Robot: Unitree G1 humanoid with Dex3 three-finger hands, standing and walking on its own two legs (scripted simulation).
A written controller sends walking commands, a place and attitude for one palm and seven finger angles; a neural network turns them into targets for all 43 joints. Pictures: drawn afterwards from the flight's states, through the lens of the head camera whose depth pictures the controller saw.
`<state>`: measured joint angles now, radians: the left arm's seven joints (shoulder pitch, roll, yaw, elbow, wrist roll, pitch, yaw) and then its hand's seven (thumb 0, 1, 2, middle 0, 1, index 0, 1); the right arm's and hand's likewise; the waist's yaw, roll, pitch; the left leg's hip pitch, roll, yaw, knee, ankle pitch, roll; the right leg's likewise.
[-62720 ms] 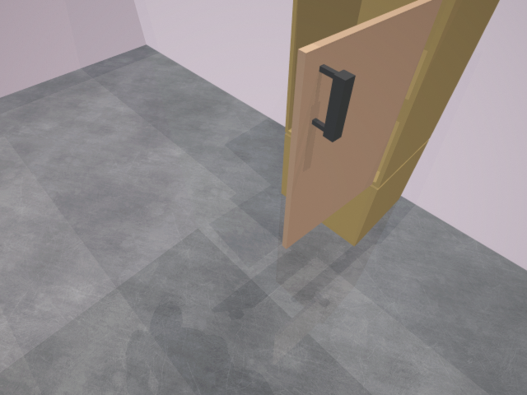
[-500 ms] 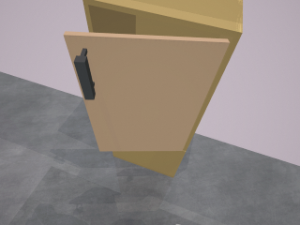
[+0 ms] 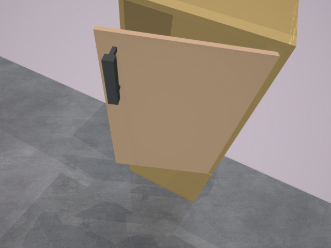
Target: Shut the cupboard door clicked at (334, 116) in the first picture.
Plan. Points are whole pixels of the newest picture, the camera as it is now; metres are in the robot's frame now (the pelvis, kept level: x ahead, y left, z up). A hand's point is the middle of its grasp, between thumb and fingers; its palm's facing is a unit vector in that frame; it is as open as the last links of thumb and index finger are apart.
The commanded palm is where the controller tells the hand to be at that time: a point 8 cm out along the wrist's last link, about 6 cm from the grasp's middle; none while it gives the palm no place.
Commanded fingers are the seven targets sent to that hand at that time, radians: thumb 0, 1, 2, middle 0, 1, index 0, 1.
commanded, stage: come to a stop and stand still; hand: left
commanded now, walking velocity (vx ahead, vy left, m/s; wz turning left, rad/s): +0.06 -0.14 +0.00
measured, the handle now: (113, 76) +0.45 +0.18 +0.16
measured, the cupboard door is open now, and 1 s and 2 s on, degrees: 21 21 21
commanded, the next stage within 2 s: look again from close up in 0.82 s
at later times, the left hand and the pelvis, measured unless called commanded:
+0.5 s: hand out of the picture -0.09 +0.13 -0.17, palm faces +0.04 -0.99 -0.13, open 7.4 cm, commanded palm none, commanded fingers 0.00 0.90 0.90 -0.20 -0.30 -0.20 -0.30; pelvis -0.03 -0.02 +0.01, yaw +0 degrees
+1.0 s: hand out of the picture -0.09 +0.09 -0.17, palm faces +0.05 -0.99 -0.12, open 7.4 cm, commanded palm none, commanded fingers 0.00 0.90 0.90 -0.20 -0.30 -0.20 -0.30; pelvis -0.02 -0.03 +0.00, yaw +1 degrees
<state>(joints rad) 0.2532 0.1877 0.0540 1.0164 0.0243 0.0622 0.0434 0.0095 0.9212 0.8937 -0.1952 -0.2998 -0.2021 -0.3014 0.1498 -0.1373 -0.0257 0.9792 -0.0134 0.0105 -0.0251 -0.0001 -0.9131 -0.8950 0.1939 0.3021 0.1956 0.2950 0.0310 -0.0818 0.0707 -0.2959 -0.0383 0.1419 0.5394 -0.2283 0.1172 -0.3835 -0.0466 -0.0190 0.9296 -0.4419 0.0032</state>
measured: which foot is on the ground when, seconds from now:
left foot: down 0.00-1.00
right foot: up 0.00-0.32, down 0.34-1.00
